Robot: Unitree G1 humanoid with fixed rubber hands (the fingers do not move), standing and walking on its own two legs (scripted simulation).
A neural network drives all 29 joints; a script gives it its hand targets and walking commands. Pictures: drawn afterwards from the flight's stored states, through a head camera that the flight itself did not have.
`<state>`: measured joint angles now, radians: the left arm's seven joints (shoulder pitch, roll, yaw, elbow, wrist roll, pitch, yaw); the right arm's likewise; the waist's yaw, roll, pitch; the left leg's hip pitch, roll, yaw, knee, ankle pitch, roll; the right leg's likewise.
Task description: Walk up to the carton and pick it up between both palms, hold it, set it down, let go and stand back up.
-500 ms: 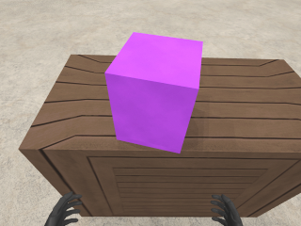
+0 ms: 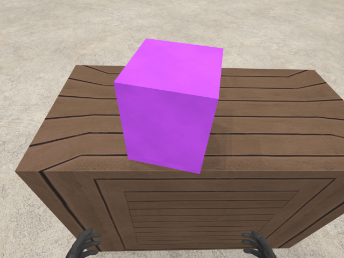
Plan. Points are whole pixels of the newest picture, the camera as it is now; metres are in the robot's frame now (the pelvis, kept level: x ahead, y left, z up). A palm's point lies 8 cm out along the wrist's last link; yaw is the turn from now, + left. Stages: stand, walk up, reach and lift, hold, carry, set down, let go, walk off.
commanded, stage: let go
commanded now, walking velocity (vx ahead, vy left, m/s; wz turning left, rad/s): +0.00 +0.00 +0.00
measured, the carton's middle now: (173, 106) +0.47 +0.01 +0.12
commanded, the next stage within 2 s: stand in 0.30 s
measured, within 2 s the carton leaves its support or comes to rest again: neither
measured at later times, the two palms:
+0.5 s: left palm out of the picture +0.12 +0.24 -0.10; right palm out of the picture +0.10 -0.25 -0.11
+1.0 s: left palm out of the picture -0.01 +0.25 -0.12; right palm out of the picture +0.02 -0.24 -0.13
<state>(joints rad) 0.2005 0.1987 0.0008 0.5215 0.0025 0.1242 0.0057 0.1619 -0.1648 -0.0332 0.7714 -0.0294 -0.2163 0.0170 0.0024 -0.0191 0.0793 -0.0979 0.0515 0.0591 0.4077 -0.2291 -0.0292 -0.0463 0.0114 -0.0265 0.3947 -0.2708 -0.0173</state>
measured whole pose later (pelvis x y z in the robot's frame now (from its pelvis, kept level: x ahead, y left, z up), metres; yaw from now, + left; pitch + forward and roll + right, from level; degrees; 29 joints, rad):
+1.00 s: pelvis -0.02 +0.00 -0.01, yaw +3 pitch -5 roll +0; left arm 0.41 0.23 0.01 0.78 0.01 -0.03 0.01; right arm 0.33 -0.22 -0.01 0.90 -0.02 -0.02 0.00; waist 0.00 0.02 0.03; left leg -0.19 0.04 0.01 0.49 -0.22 -0.02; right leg -0.11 0.00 -0.08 0.48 -0.28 -0.02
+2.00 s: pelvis -0.06 +0.00 -0.01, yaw +4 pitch -3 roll -1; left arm 0.39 0.21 0.02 0.95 0.01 -0.01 0.02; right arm 0.36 -0.18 -0.02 0.99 -0.01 0.00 -0.02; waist 0.00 0.00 0.02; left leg -0.29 0.04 -0.03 0.52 -0.18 -0.03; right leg -0.21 0.00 -0.11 0.51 -0.26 -0.02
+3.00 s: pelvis +0.00 -0.01 +0.00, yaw +4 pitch -3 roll +0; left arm 0.34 0.18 0.00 1.00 0.00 -0.01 0.04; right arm 0.30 -0.17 0.00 1.05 -0.01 0.00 -0.05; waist 0.00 0.01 0.04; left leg -0.18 0.04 -0.02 0.47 -0.24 -0.04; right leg -0.09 0.00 -0.10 0.45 -0.31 -0.03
